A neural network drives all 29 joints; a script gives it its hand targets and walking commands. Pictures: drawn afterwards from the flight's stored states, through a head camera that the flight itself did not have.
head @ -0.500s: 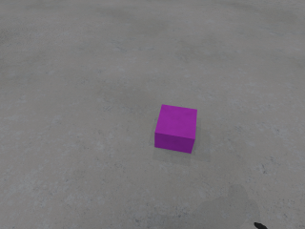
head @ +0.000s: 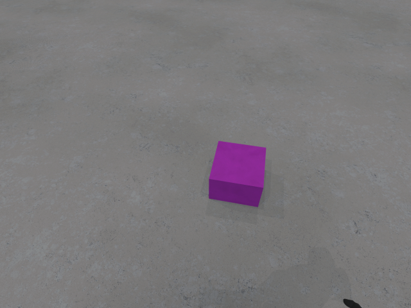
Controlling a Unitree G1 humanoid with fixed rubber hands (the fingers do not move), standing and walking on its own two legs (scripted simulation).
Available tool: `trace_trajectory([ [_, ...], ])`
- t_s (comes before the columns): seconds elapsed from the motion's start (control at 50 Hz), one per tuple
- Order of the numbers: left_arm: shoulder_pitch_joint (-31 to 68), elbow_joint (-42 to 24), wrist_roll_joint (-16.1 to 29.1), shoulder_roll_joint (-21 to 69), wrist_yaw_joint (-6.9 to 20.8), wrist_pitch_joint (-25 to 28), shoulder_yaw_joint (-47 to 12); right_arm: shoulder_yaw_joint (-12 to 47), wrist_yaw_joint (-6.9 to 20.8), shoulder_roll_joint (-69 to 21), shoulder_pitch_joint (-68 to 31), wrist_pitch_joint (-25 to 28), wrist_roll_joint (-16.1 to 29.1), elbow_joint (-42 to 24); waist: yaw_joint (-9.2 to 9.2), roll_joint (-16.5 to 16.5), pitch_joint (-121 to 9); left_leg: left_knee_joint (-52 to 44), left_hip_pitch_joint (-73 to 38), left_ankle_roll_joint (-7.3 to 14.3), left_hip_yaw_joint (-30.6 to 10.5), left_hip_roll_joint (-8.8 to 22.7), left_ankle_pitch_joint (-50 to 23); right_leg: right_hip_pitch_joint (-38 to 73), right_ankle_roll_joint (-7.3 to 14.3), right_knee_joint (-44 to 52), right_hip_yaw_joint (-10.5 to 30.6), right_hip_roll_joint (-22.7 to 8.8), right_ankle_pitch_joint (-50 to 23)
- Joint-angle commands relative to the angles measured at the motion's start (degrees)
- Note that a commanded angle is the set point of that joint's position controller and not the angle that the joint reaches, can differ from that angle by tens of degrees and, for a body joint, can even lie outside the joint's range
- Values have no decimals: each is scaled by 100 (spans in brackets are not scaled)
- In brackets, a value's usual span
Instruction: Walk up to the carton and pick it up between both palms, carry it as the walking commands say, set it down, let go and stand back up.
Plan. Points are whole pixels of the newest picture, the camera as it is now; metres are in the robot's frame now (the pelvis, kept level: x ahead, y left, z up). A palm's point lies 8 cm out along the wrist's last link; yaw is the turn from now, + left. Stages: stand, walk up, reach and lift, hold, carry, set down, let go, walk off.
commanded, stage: stand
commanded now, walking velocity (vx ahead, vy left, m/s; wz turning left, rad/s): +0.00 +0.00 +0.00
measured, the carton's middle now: (237, 172) +0.96 -0.18 -0.68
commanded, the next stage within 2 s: walk up in 0.24 s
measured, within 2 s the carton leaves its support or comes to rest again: neither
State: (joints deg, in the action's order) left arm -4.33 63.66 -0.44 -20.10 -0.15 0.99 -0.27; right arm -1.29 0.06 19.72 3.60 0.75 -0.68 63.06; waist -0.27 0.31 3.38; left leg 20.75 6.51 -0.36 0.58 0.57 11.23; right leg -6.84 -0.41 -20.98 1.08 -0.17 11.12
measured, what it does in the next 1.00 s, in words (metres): walks ahead: left foot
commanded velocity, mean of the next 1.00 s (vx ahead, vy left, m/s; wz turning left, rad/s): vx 0.31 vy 0.04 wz -0.14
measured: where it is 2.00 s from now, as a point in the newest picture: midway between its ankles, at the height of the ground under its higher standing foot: (224, 270)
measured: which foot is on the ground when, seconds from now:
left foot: down 0.00-0.62, up 0.64-0.98, down 1.00-1.00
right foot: down 0.00-1.00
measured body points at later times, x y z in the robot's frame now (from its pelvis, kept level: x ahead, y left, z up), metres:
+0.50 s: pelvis +0.01 -0.01 +0.00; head +0.02 +0.00 +0.45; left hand +0.11 +0.30 -0.13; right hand +0.10 -0.31 -0.13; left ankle +0.00 +0.12 -0.75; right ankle +0.00 -0.12 -0.74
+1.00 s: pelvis +0.19 +0.01 -0.02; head +0.23 +0.00 +0.43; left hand +0.11 +0.25 -0.16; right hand +0.33 -0.23 -0.15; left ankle +0.32 +0.11 -0.74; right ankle +0.02 -0.12 -0.75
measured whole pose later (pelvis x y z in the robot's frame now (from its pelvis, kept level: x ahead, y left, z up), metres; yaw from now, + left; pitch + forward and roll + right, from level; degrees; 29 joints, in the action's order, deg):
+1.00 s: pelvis +0.19 +0.01 -0.02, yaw -9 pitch +0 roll +0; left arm -25.0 66.6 -1.1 -10.2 -0.4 3.6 2.3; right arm -2.3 2.5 11.5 0.3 2.3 -1.5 55.8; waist -5.2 -0.2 4.8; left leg 29.3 23.7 -1.7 8.5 3.8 10.3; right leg 2.4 -2.7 -23.3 -0.2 -4.4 24.9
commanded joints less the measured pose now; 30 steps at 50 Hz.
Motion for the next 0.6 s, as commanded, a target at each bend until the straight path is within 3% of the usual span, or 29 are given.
trace_trajectory([
  [0.0, 279, -328, 13, -1186, -41, 108, 204, -173, -41, 1075, -220, 63, -10, -283, 20, -60, -503, -432, -156, 196, -496, 659, -718, -53, 187, 381, 525, -639, -694],
  [0.02, 280, -349, -11, -1121, -45, 91, 194, -182, -39, 1056, -252, 78, -3, -325, 34, 24, -413, -435, -57, 179, -476, 624, -642, -30, 179, 411, 487, -619, -763],
  [0.06, 332, -352, -3, -1119, -40, 85, 178, -198, -41, 1149, -337, 66, -6, -326, -3, -128, -414, -467, -104, 165, -480, 623, -642, -58, 152, 416, 502, -648, -661],
  [0.18, 224, -357, 31, -1169, -54, 92, 191, -233, -33, 1198, -195, 74, -20, -246, 25, 90, -435, -432, -174, 175, -539, 645, -698, -126, 202, 405, 501, -642, -729],
  [0.3, 286, -360, 8, -1147, -48, 78, 190, -199, -43, 1174, -295, 70, 30, -267, -6, -53, -532, -386, -189, 175, -487, 641, -868, 52, 200, 438, 569, -679, -1049],
  [0.4, 186, -317, 1, -1258, -57, 70, 234, -162, -27, 1055, -186, 59, -11, -241, 36, 65, -427, -427, -184, 170, -456, 653, -680, -12, 206, 435, 539, -641, -842],
  [0.42, 217, -709, -81, -738, 285, -208, 439, -371, -338, 1018, 1475, -127, -205, -106, 362, 416, -279, -74, -577, 457, -1175, 1450, 2467, -1762, 218, -1074, 83, -311, 1360],
  [0.44, 188, -880, -17, -508, 323, -263, 275, -420, -171, 1127, 985, -73, -123, -262, 518, -1495, -32, -917, -507, 541, -1285, 1703, 3703, -2658, 281, -1776, 295, -258, 2143],
  [0.46, -3, -916, -51, -483, 284, -258, 282, -437, -75, 1066, 466, -53, -152, -440, 263, -2108, 97, -1190, -59, 619, -1312, 1854, 3844, -2449, 190, -2546, 29, -294, 1835],
  [0.48, -188, -900, -99, -485, 228, -212, 312, -382, -18, 948, 320, -30, -172, -551, 61, -1762, 102, -1046, 469, 726, -1297, 1764, 3581, -1850, 209, -2620, -98, -434, 1767],
  [0.5, -349, -811, -94, -427, 203, -164, 319, -322, 19, 863, 121, -34, -213, -706, -74, -1362, -30, -1009, 1037, 715, -1013, 1635, 3403, -1237, 230, -2462, -264, -351, 1747],
  [0.52, -716, -720, -86, -290, 222, -142, 344, -321, 42, 878, -266, -44, -201, -788, -327, -986, 54, -910, 1540, 606, -504, 1467, 3382, -572, 166, -2057, -562, -247, 1639],
  [0.54, -1235, -599, -70, -296, 205, -96, 386, -329, 51, 926, -513, -59, -200, -889, -633, -722, 81, -541, 1984, 546, -288, 1302, 3532, 75, 166, -1546, -727, -113, 1283],
  [0.56, -1564, -405, -71, -402, 175, -88, 442, -301, 97, 808, -561, -60, -230, -877, -809, -164, 173, 209, 2417, 427, 1, 943, 3503, 599, 259, -1087, -537, -131, 1333],
  [0.58, -2089, -285, -106, -765, 122, -57, 556, -256, 125, 523, -554, -47, -230, -968, -998, 1213, 109, 1830, 3163, 276, 467, 452, 3151, 1092, 535, -24, 824, -929, 2353],
])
